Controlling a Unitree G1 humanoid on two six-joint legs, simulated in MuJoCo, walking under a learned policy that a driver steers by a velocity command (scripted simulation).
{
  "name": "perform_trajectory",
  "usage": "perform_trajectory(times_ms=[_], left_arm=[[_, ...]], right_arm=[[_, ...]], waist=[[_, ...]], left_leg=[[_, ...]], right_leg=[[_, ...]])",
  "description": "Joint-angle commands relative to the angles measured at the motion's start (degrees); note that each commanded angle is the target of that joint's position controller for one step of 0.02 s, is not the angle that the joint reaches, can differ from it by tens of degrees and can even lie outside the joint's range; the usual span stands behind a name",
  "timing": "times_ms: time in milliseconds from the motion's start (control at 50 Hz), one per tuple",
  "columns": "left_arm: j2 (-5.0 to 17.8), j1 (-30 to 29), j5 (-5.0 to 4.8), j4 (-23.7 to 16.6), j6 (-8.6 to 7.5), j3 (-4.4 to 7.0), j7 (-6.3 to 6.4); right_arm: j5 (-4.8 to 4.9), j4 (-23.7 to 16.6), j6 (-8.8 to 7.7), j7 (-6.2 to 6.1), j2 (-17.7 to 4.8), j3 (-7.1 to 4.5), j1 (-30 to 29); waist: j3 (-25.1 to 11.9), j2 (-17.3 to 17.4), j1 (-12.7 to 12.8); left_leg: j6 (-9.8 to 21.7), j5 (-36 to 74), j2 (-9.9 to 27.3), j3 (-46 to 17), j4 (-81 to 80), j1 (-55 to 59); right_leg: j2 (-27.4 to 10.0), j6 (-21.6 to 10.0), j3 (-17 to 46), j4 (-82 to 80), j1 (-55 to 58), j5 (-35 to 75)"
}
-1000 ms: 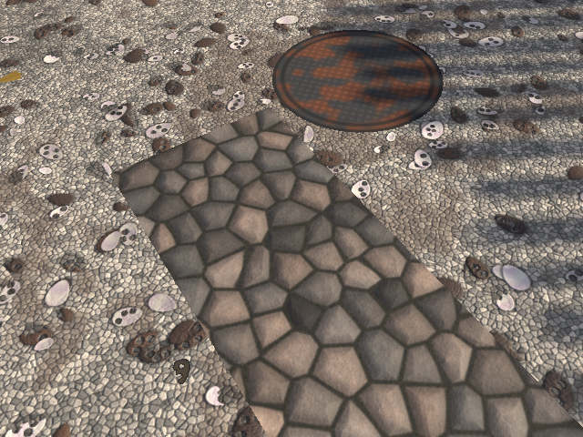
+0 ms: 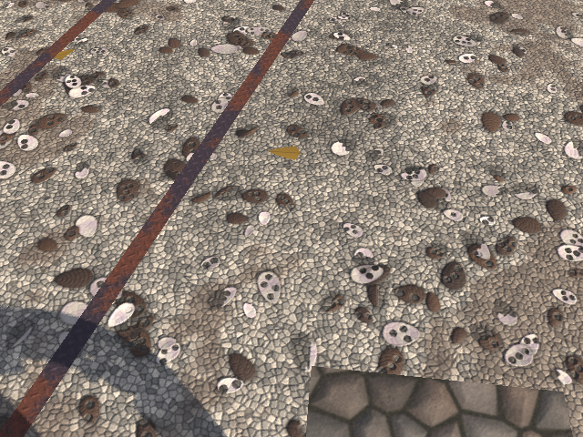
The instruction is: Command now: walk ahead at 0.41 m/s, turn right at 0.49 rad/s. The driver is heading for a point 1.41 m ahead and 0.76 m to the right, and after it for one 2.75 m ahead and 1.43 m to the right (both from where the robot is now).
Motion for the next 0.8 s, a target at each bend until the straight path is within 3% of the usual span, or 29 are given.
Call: perform_trajectory(times_ms=[20, 60, 100, 120, 140, 160, 180, 200, 220, 240, 260, 280, 320, 380, 420, 480, 540, 600, 620, 640, 660, 680, 700, 720, 740, 800], left_arm=[[2.3, 0.1, 0.62, -2.9, -1.71, 1.07, -0.75], [1.1, -1.6, 1.55, -4.0, -1.8, 0.96, -2.41], [3.9, 3.2, 1.49, -4.5, -1.03, 2.27, -3.77], [6.2, 7.9, 1.5, -4.3, -0.37, 3.3, -3.99], [9.9, 15.7, 1.56, -3.1, 0.31, 4.86, -3.62], [12.2, 23.7, 1.58, -1.4, 0.72, 5.91, -2.64], [12.8, 20.3, 2.74, -1.6, 0.93, 5.51, -1.45], [15.4, 11.5, 6.33, -7.0, -0.76, 4.37, -1.28], [16.2, 5.1, 5.8, -12.2, -0.32, 5.51, -1.43], [13.4, 0.8, 3.57, -13.4, 0.02, 4.92, -1.43], [10.9, -1.3, 1.58, -14.0, 0.41, 4.17, -1.15], [10.7, -2.1, 1.18, -14.4, 0.75, 4.06, -0.85], [10.5, -2.9, 1.58, -14.9, 1.76, 4.41, 0.02], [12.0, 0.5, 1.67, -14.2, 3.46, 5.32, 1.96], [12.3, -0.3, 1.11, -15.0, 4.83, 5.65, 2.86], [11.9, -1.4, 1.08, -16.1, 6.1, 5.82, 3.1], [11.5, -1.7, 1.45, -16.8, 6.54, 5.97, 2.75], [11.5, -3.9, 1.1, -18.1, 6.58, 6.01, 2.28], [10.9, -5.1, 0.69, -18.6, 6.62, 5.73, 2.09], [8.0, -1.5, 0.79, -18.1, 6.81, 4.82, 1.83], [7.5, -0.2, 0.57, -19.3, 6.56, 4.52, 1.5], [13.1, -0.3, 1.29, -19.3, 5.52, 5.97, 0.71], [15.8, 0.1, 0.96, -17.6, 5.48, 6.71, 0.38], [15.3, 0.8, 0.88, -16.0, 6.02, 6.74, 0.52], [13.8, 1.8, 1.22, -15.3, 6.58, 6.26, 0.72], [10.2, -0.9, 0.59, -16.9, 6.64, 4.61, 0.45]], right_arm=[[0.41, -6.5, -1.19, -2.47, -6.3, -1.2, -10.8], [0.72, -5.7, -0.22, -4.32, -8.3, -1.42, -5.8], [1.04, -6.5, 1.21, -5.24, -10.1, -1.9, -6.7], [1.34, -7.7, 1.86, -5.42, -10.8, -2.27, -9.2], [1.69, -9.2, 2.2, -5.1, -10.8, -2.45, -12.7], [2.26, -10.2, 2.14, -3.96, -9.6, -2.1, -16.9], [-0.29, -11.7, 1.62, -1.51, -1.0, -0.29, -15.7], [0.06, -11.9, 0.72, -0.05, -0.3, 0.56, 0.8], [0.7, -12.4, 0.46, 0.73, -8.1, -0.36, 0.0], [1.02, -13.8, 0.9, 0.63, -10.5, -1.25, -6.2], [0.07, -14.0, 1.95, -0.23, -10.2, -1.51, -8.9], [-0.3, -14.5, 2.94, -0.7, -9.2, -1.39, -10.0], [-0.4, -14.5, 4.13, -1.02, -7.8, -1.5, -11.1], [-0.1, -14.4, 4.13, -1.88, -4.4, -0.84, -13.6], [0.74, -14.0, 4.42, -2.22, -4.7, -1.06, -14.8], [1.04, -13.9, 4.23, -2.26, -5.4, -1.67, -17.8], [1.14, -13.8, 3.0, -1.64, -6.1, -2.21, -19.3], [1.23, -12.2, 1.84, -0.78, -8.1, -3.37, -15.9], [1.16, -11.2, 1.7, -0.71, -8.8, -3.89, -13.6], [0.52, -11.4, 2.13, -0.88, -10.9, -4.44, -13.7], [-1.13, -12.4, 3.18, -1.19, -14.3, -4.9, -14.5], [-2.14, -12.8, 3.12, -1.24, -12.1, -4.93, -13.8], [-1.42, -14.1, 3.27, -1.71, -9.1, -4.15, -16.4], [-0.62, -14.7, 3.85, -2.28, -7.4, -3.64, -18.0], [0.01, -15.2, 4.35, -2.87, -7.4, -3.34, -18.3], [-0.72, -14.4, 5.27, -3.66, -8.7, -3.17, -15.4]], waist=[[-2.1, 4.1, 2.5], [-5.0, 4.7, 0.0], [-8.6, 8.5, 2.4], [-10.4, 10.2, 5.3], [-12.9, 9.7, 9.8], [-13.1, 2.5, 15.7], [-7.4, -18.1, 9.5], [-21.1, -16.5, -0.4], [-26.4, -7.0, 1.4], [-15.5, 2.6, -0.2], [-12.6, 8.8, -1.4], [-10.1, 8.1, -2.0], [-7.4, 4.6, -2.0], [-12.5, 1.0, 0.1], [-14.5, -1.9, 0.8], [-12.4, -5.6, 2.5], [-11.3, -8.2, 3.7], [-11.4, -9.4, 2.2], [-11.5, -7.9, 0.8], [-14.2, -0.1, 2.8], [-13.1, 14.7, 4.6], [-12.7, 17.0, 3.9], [-10.7, 12.7, 3.9], [-8.8, 9.2, 3.9], [-7.7, 7.3, 3.5], [-5.5, 7.9, 1.2]], left_leg=[[-4.0, 44.1, 9.7, 2.7, -4.8, -9.8], [-5.2, 50.4, 10.3, 3.8, 1.0, -4.9], [-6.3, 58.5, 13.0, 3.5, 9.0, -1.7], [-6.7, 62.6, 14.5, 2.7, 14.5, -2.2], [-7.0, 61.1, 15.0, 1.8, 24.0, -4.9], [-8.4, 41.1, 10.8, 2.0, 43.2, -10.9], [-10.8, -20.2, -1.6, 0.3, 66.8, -29.5], [-12.1, -23.3, -3.9, -16.1, 80.0, -36.5], [-9.9, -17.6, -1.4, -20.9, 77.8, -34.9], [-8.8, -13.3, 0.6, -19.8, 70.7, -38.1], [-8.6, -10.1, 3.3, -19.1, 65.2, -37.0], [-8.7, -8.8, 3.9, -19.0, 59.7, -34.3], [-9.9, -7.0, 4.3, -17.8, 47.9, -30.0], [-12.3, -3.6, 2.3, -17.0, 36.8, -28.3], [-12.8, 0.0, 1.8, -18.0, 32.2, -28.1], [-12.3, 2.3, 1.2, -18.6, 26.1, -27.2], [-11.2, 1.7, 0.8, -19.3, 19.3, -24.5], [-9.4, 3.9, 1.5, -19.2, 7.5, -16.3], [-8.5, 9.9, 3.6, -18.7, 0.6, -10.4], [-4.5, 12.9, 13.2, -25.1, -1.0, -1.4], [3.7, 21.6, 24.1, -37.2, -1.7, 1.9], [8.3, 19.6, 29.3, -43.1, -3.2, -1.1], [7.1, 15.4, 26.4, -36.8, -2.4, -2.7], [4.4, 10.8, 22.0, -30.1, -1.7, -4.4], [3.1, 10.3, 19.9, -26.4, -1.4, -5.2], [3.8, 15.4, 18.1, -18.4, -2.9, -4.8]], right_leg=[[2.6, 0.8, -6.7, -16.5, 11.1, 16.7], [6.4, 1.3, -11.3, -24.4, 14.0, 24.0], [8.9, -0.1, -12.5, -25.2, 19.0, 19.2], [9.6, -1.8, -12.0, -24.6, 23.3, 14.8], [9.6, -4.3, -9.8, -25.4, 30.8, 12.6], [7.5, -7.6, -5.8, -33.3, 39.1, 20.2], [1.5, -12.3, 7.3, -30.4, 45.2, 49.8], [-11.9, -24.7, 36.5, -34.1, 51.3, 52.6], [-13.8, -26.2, 42.4, -41.6, 49.3, 28.9], [-10.6, -23.3, 38.5, -45.0, 39.5, 11.2], [-7.9, -19.9, 35.5, -46.8, 33.2, 0.8], [-5.3, -18.2, 33.1, -47.5, 27.1, -1.3], [0.7, -14.9, 25.5, -46.7, 21.2, 3.7], [2.3, -13.2, 22.8, -42.4, 25.0, 17.4], [2.9, -11.0, 23.6, -41.6, 27.3, 10.9], [4.0, -8.8, 26.2, -41.9, 27.1, 0.2], [3.9, -8.6, 29.8, -40.3, 28.6, 0.2], [4.9, -7.3, 33.1, -37.1, 28.3, 2.7], [6.9, -5.9, 32.1, -34.2, 25.7, -1.5], [11.0, -3.6, 26.9, -25.0, 19.5, -20.1], [18.3, -0.6, 13.6, -13.0, 8.3, -29.2], [13.2, 2.4, 11.3, -0.4, 3.7, -26.0], [10.2, 3.7, 9.5, 4.5, 3.1, -21.3], [9.0, 4.4, 8.1, 7.4, 2.8, -17.2], [8.3, 5.0, 6.4, 11.8, 1.7, -14.2], [4.8, 6.1, 0.3, 11.0, -1.0, -10.3]])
